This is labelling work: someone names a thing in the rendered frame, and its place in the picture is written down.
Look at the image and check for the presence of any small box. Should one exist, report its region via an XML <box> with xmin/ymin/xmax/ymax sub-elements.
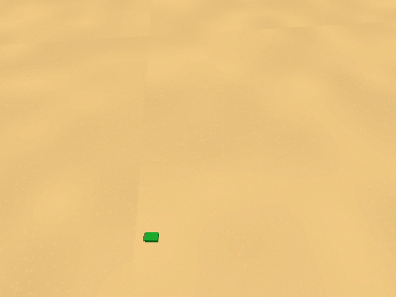
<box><xmin>144</xmin><ymin>232</ymin><xmax>159</xmax><ymax>243</ymax></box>

